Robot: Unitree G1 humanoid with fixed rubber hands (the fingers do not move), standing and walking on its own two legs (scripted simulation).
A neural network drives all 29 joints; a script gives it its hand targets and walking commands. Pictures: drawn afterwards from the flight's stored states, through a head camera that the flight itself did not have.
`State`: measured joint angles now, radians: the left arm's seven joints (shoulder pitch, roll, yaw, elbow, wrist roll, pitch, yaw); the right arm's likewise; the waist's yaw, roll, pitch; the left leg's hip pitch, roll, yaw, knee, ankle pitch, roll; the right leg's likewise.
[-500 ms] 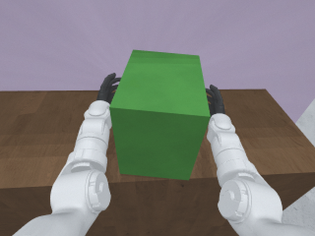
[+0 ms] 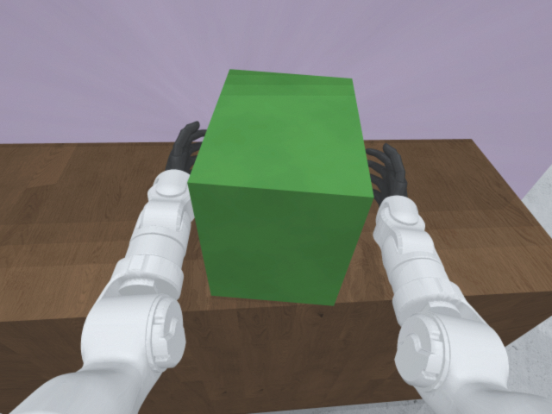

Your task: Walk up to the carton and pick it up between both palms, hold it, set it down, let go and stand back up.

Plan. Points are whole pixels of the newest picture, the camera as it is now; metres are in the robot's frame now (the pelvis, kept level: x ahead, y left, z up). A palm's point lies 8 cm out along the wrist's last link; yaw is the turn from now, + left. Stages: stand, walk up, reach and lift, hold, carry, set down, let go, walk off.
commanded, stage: set down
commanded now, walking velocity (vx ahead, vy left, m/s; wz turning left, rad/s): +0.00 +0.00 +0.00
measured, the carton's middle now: (281, 187) +0.44 +0.01 +0.10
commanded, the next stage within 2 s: none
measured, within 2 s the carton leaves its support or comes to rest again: neither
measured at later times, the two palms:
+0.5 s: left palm (160, 220) +0.37 +0.19 +0.09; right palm (422, 238) +0.35 -0.20 +0.09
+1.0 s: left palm (136, 263) +0.30 +0.21 +0.09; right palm (450, 270) +0.29 -0.21 +0.10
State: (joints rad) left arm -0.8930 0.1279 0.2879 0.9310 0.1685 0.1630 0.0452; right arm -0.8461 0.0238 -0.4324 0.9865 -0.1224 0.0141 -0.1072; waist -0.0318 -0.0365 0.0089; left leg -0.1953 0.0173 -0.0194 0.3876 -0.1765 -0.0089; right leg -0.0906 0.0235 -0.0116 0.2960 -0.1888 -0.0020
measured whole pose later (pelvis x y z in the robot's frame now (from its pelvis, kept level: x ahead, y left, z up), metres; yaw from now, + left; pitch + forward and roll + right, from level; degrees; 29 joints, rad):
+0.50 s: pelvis -0.01 +0.00 +0.00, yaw +0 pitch -1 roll -1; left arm -0.54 0.17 0.15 0.55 0.00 0.28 0.07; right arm -0.55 -0.15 -0.11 0.76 0.23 0.05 -0.13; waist -0.03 -0.04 0.01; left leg -0.20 0.02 -0.02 0.39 -0.17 -0.01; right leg -0.09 0.02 -0.01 0.30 -0.18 0.00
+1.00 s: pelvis -0.02 +0.00 +0.00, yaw +0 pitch -3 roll -1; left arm -0.22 0.21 0.11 0.07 -0.10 0.49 0.04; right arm -0.25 -0.20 -0.09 0.29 0.30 0.22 -0.11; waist -0.03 -0.04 0.00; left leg -0.20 0.02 -0.02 0.39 -0.15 0.00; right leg -0.09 0.02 -0.01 0.30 -0.16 0.00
